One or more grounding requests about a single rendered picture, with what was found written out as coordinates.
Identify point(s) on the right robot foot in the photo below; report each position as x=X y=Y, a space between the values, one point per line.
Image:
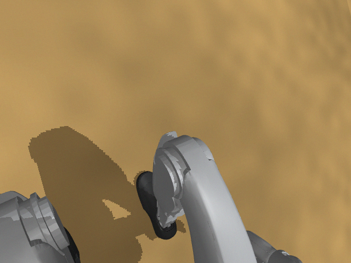
x=149 y=204

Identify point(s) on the right robot arm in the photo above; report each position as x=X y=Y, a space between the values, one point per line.
x=280 y=256

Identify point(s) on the left robot foot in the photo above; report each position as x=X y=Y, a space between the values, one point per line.
x=72 y=248

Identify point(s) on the right robot hand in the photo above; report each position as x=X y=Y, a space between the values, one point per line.
x=262 y=249

